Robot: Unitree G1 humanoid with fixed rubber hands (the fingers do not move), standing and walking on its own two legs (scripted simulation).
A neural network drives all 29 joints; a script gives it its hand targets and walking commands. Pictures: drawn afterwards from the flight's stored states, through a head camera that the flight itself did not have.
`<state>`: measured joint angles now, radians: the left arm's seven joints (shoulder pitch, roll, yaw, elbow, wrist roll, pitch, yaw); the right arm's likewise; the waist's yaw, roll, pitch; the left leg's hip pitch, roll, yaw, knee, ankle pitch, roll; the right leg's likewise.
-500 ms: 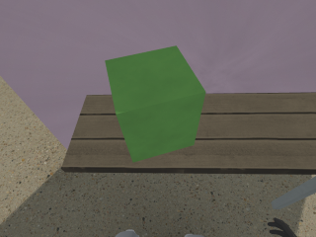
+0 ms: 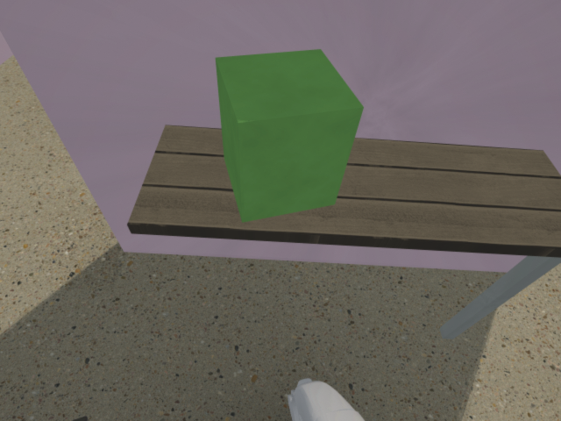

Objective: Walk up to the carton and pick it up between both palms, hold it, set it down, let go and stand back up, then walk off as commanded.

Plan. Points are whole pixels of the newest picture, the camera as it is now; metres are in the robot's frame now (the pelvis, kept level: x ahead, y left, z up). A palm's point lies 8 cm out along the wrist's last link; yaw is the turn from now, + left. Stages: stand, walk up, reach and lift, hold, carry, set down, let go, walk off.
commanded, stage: walk off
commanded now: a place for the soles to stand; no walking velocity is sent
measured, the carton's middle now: (280, 137) +0.63 -0.02 +0.02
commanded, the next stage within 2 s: none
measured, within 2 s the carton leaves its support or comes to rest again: neither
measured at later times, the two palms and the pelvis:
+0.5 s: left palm out of the picture -0.09 +0.31 -0.08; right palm out of the picture -0.14 -0.30 -0.05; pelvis -0.21 +0.01 +0.01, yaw -2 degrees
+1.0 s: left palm out of the picture -0.43 +0.45 -0.09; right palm out of the picture -0.34 -0.21 -0.01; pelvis -0.42 +0.10 +0.03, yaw +0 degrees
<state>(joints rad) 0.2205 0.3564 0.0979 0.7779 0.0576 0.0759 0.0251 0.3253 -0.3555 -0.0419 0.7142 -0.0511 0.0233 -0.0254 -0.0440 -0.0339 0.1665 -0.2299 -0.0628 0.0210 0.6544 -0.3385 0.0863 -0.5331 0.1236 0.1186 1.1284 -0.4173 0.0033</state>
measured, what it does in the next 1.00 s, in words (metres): walks backwards: right foot, then left foot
